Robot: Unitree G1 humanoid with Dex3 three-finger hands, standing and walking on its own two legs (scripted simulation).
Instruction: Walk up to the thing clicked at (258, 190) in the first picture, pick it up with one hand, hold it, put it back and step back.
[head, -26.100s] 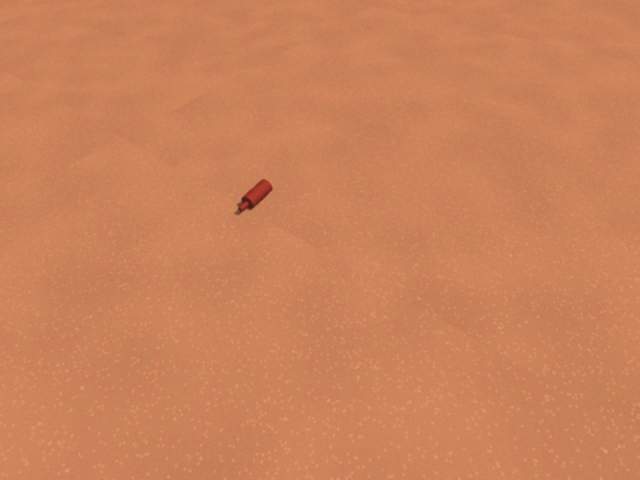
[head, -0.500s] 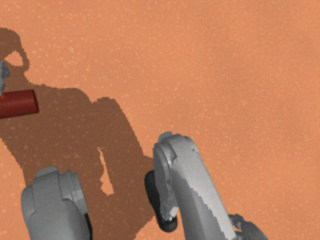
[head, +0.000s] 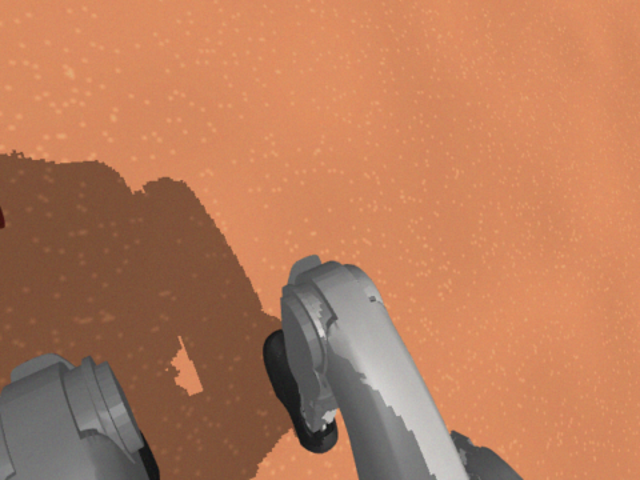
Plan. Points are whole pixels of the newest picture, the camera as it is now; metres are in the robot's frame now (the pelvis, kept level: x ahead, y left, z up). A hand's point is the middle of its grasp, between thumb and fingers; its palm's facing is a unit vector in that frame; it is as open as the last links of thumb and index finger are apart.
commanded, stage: rest palm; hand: left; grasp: from above
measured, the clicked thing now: out of the picture +0.49 +0.33 -0.27
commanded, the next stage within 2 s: close in 0.76 s
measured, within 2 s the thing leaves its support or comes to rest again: neither
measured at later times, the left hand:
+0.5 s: hand out of the picture +0.46 +0.29 -0.24, palm faces -0.45 -0.09 -0.89, open 13.7 cm
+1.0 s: hand out of the picture +0.47 +0.30 -0.25, palm faces -0.46 -0.10 -0.88, open 13.5 cm
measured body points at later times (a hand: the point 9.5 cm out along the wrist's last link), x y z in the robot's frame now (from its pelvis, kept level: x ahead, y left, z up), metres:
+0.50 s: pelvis -0.01 +0.00 +0.00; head +0.27 +0.12 +0.33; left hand +0.48 +0.30 -0.19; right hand +0.03 -0.26 -0.05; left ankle +0.06 +0.13 -0.27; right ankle +0.11 -0.13 -0.27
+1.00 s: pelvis -0.01 +0.01 +0.00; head +0.28 +0.12 +0.33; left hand +0.49 +0.30 -0.20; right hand +0.03 -0.25 -0.05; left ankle +0.06 +0.13 -0.27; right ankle +0.11 -0.13 -0.27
